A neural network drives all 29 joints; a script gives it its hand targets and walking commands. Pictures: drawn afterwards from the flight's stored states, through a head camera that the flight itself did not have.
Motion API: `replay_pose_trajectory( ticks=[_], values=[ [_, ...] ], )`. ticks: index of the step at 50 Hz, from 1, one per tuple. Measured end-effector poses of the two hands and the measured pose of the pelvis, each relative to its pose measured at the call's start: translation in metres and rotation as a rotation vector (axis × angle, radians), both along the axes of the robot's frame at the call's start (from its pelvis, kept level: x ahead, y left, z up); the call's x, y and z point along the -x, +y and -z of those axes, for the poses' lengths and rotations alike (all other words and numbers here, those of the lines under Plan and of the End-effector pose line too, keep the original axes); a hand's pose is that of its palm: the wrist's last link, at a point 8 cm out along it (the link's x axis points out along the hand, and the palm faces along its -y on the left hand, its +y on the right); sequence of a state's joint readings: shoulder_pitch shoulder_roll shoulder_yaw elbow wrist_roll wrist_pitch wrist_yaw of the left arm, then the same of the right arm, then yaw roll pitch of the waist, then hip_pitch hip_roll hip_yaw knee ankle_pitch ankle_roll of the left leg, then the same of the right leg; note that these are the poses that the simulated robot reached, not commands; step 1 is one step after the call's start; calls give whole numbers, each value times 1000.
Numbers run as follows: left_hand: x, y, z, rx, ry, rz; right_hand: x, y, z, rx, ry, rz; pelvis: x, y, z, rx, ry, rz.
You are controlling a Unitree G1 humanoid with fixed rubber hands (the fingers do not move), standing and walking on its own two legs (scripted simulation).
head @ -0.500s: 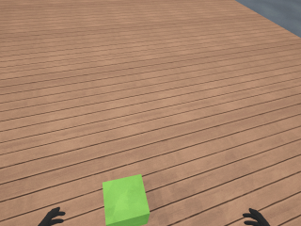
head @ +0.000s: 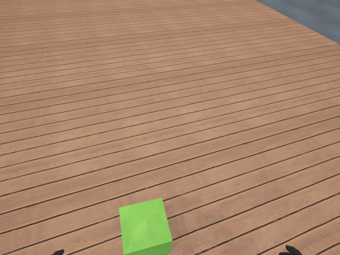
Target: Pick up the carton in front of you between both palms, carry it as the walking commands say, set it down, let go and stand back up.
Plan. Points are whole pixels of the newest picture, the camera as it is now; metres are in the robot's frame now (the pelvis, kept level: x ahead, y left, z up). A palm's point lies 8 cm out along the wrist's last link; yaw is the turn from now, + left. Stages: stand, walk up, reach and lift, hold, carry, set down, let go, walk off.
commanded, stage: stand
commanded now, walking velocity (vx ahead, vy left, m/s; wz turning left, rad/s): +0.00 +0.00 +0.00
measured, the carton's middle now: (145, 231) +0.37 +0.10 -0.65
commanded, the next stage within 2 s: none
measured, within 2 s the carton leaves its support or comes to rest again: neither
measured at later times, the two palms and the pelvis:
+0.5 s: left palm out of the picture +0.07 +0.30 -0.11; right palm out of the picture +0.08 -0.31 -0.09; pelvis -0.01 +0.00 +0.00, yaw +1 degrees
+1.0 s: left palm out of the picture +0.06 +0.30 -0.11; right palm out of the picture +0.08 -0.32 -0.09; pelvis -0.01 -0.01 +0.00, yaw +1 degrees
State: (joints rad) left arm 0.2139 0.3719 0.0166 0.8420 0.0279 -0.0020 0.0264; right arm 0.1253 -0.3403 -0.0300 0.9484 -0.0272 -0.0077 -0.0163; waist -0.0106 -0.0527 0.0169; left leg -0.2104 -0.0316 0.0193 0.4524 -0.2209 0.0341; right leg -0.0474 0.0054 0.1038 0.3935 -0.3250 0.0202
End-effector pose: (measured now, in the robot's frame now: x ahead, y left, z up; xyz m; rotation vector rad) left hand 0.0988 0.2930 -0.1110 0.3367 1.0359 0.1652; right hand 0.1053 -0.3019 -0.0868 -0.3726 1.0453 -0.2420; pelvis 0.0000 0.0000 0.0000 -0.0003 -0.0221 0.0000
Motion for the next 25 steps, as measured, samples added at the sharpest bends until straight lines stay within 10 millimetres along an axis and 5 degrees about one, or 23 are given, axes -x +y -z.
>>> replay_pose_trajectory(
  ticks=[25],
  values=[
    [26, 7, 0, -21, 68, -26, 27, -12, 5, -2, 75, 21, 12, -4, -4, 2, -16, -11]
  ],
)
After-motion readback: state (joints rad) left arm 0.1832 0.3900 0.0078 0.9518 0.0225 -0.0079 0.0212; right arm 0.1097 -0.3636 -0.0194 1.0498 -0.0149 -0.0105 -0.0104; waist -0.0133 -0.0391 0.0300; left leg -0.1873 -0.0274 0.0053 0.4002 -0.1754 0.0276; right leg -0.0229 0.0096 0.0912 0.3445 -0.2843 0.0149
